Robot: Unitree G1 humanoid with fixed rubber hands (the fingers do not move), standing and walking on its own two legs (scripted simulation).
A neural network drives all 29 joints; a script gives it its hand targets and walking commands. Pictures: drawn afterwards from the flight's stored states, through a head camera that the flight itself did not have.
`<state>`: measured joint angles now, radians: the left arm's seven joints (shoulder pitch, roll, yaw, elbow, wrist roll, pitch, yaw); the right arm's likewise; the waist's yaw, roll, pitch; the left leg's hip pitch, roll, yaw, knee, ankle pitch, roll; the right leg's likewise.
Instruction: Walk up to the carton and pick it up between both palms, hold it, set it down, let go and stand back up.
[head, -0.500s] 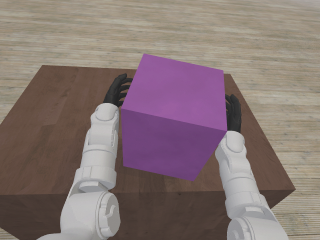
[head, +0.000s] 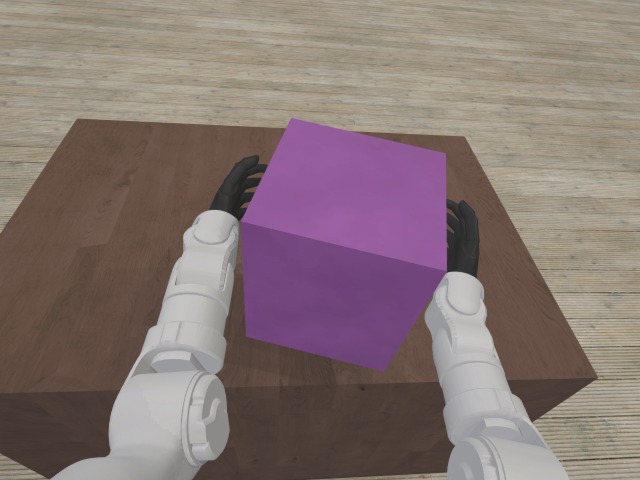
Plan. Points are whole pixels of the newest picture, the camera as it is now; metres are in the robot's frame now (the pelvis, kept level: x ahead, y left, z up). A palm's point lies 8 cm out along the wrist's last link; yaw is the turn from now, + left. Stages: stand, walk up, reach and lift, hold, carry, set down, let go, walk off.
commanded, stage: set down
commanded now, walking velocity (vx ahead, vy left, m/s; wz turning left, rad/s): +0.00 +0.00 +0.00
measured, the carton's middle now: (339, 250) +0.41 -0.05 +0.06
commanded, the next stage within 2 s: none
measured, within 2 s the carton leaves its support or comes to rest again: rests again in 1.12 s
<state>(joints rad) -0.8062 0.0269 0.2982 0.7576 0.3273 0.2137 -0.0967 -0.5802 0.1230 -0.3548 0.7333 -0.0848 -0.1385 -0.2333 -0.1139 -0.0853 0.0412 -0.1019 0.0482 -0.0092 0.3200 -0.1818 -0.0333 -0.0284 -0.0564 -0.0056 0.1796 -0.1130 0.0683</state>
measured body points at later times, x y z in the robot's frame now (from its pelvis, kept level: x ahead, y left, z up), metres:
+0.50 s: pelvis +0.00 +0.00 +0.00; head +0.03 +0.03 +0.45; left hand +0.45 +0.09 +0.09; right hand +0.36 -0.19 +0.07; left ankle +0.00 +0.14 -0.75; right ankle -0.01 -0.16 -0.75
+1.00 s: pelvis +0.00 +0.00 +0.00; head +0.04 +0.03 +0.45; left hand +0.45 +0.09 +0.08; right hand +0.35 -0.19 +0.05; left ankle +0.00 +0.13 -0.75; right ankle -0.01 -0.16 -0.75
